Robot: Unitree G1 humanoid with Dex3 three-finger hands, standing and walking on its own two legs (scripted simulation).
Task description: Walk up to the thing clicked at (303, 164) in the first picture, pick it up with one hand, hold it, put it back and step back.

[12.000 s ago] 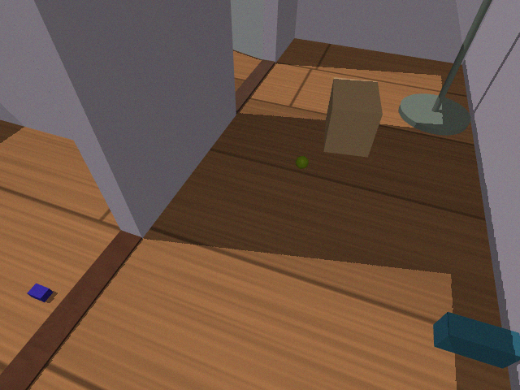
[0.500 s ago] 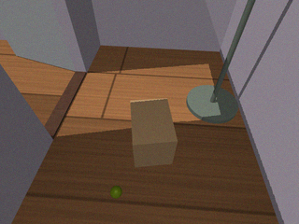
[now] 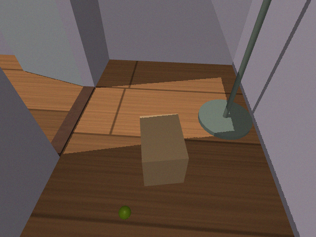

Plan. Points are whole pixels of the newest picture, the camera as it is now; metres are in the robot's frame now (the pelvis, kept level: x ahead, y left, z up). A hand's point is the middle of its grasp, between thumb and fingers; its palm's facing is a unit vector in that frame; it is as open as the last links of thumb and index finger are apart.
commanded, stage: stand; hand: left
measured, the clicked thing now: (124, 212) +0.44 +0.21 -0.74
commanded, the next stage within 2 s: none
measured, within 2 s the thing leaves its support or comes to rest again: neither
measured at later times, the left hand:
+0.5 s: hand out of the picture +0.07 +0.25 -0.16, palm faces -0.03 -0.94 -0.34, open 7.3 cm
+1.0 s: hand out of the picture +0.09 +0.25 -0.15, palm faces -0.02 -0.94 -0.34, open 7.3 cm
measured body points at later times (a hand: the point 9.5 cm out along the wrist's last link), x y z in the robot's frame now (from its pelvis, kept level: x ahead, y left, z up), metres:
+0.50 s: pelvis +0.00 +0.00 +0.00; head +0.01 +0.00 +0.45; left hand +0.07 +0.30 -0.13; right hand +0.07 -0.30 -0.13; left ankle +0.03 +0.12 -0.75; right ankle +0.01 -0.13 -0.75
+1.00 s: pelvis +0.02 +0.00 +0.00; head +0.03 +0.00 +0.45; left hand +0.09 +0.30 -0.13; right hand +0.11 -0.30 -0.13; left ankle +0.03 +0.12 -0.75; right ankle +0.01 -0.13 -0.75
